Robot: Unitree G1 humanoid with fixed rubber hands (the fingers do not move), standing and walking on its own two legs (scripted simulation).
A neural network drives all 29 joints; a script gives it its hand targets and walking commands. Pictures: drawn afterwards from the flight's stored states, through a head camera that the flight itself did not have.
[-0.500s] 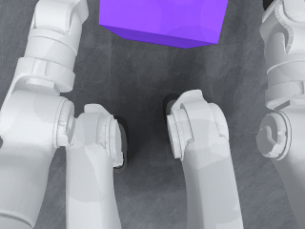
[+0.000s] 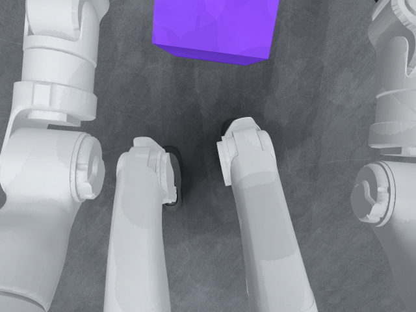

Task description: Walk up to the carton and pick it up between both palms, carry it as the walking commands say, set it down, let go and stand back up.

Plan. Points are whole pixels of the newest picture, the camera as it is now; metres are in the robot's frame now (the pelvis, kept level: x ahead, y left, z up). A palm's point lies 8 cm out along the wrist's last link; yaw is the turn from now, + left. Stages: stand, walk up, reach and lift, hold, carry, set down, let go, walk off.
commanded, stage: set down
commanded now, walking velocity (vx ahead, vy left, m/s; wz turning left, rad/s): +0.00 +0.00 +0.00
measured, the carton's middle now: out of the picture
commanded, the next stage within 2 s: let go in 0.68 s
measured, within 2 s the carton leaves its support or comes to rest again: neither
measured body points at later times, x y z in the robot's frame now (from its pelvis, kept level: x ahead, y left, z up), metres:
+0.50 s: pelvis +0.00 +0.00 +0.12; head +0.35 -0.07 +0.38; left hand +0.59 +0.06 +0.00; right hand +0.49 -0.31 +0.00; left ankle +0.10 +0.11 -0.46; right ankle +0.14 -0.10 -0.46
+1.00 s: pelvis +0.04 -0.02 +0.20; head +0.36 -0.09 +0.50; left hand +0.50 +0.10 +0.05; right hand +0.43 -0.29 +0.04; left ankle +0.10 +0.11 -0.46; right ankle +0.14 -0.10 -0.46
